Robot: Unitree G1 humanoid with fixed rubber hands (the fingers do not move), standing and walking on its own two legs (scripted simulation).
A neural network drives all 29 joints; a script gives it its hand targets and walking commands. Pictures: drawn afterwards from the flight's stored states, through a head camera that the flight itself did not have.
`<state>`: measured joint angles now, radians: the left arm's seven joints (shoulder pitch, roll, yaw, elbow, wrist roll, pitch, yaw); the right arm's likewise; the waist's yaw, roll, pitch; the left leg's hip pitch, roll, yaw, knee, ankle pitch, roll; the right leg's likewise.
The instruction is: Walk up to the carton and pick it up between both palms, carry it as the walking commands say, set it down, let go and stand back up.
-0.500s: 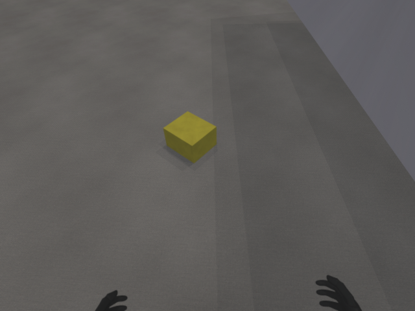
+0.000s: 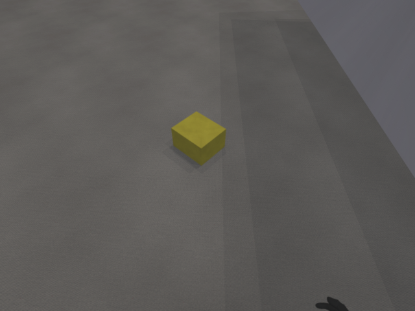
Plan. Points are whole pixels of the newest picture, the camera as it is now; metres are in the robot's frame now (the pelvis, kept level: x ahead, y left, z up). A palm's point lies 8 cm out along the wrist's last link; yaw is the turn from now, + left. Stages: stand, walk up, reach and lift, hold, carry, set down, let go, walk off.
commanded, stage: walk up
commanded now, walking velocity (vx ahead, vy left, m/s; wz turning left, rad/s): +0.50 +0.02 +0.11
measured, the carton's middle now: (198, 137) +1.24 +0.06 -0.68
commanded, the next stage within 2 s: none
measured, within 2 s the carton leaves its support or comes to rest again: neither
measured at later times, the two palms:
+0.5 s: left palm (112, 260) +0.27 +0.24 -0.11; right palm (333, 283) +0.22 -0.25 -0.12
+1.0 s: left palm (128, 181) +0.49 +0.24 -0.12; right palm (311, 229) +0.35 -0.24 -0.13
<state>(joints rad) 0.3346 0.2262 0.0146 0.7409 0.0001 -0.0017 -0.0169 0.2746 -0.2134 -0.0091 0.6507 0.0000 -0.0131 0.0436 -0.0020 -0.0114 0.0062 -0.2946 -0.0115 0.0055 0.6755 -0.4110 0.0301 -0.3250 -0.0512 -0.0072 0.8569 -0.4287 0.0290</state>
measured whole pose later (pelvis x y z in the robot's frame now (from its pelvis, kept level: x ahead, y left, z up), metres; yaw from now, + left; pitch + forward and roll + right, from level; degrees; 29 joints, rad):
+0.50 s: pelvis +0.17 -0.01 +0.00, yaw +2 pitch -1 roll -1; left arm 0.23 0.23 0.01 0.76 0.00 -0.02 -0.03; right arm 0.37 -0.21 -0.02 0.79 0.00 -0.03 0.03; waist 0.00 0.00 0.01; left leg -0.32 0.00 0.00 1.08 -0.54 0.04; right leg -0.36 -0.06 -0.03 0.65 -0.27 0.03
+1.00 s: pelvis +0.36 +0.00 -0.01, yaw +2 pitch +2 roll +0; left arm 0.12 0.23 0.01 0.79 0.00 -0.02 -0.05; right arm 0.51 -0.21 -0.01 0.80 0.00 -0.04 -0.01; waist 0.00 0.00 -0.01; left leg -0.14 0.02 0.02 0.75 -0.55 0.02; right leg -0.52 -0.04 -0.03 0.67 -0.16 0.03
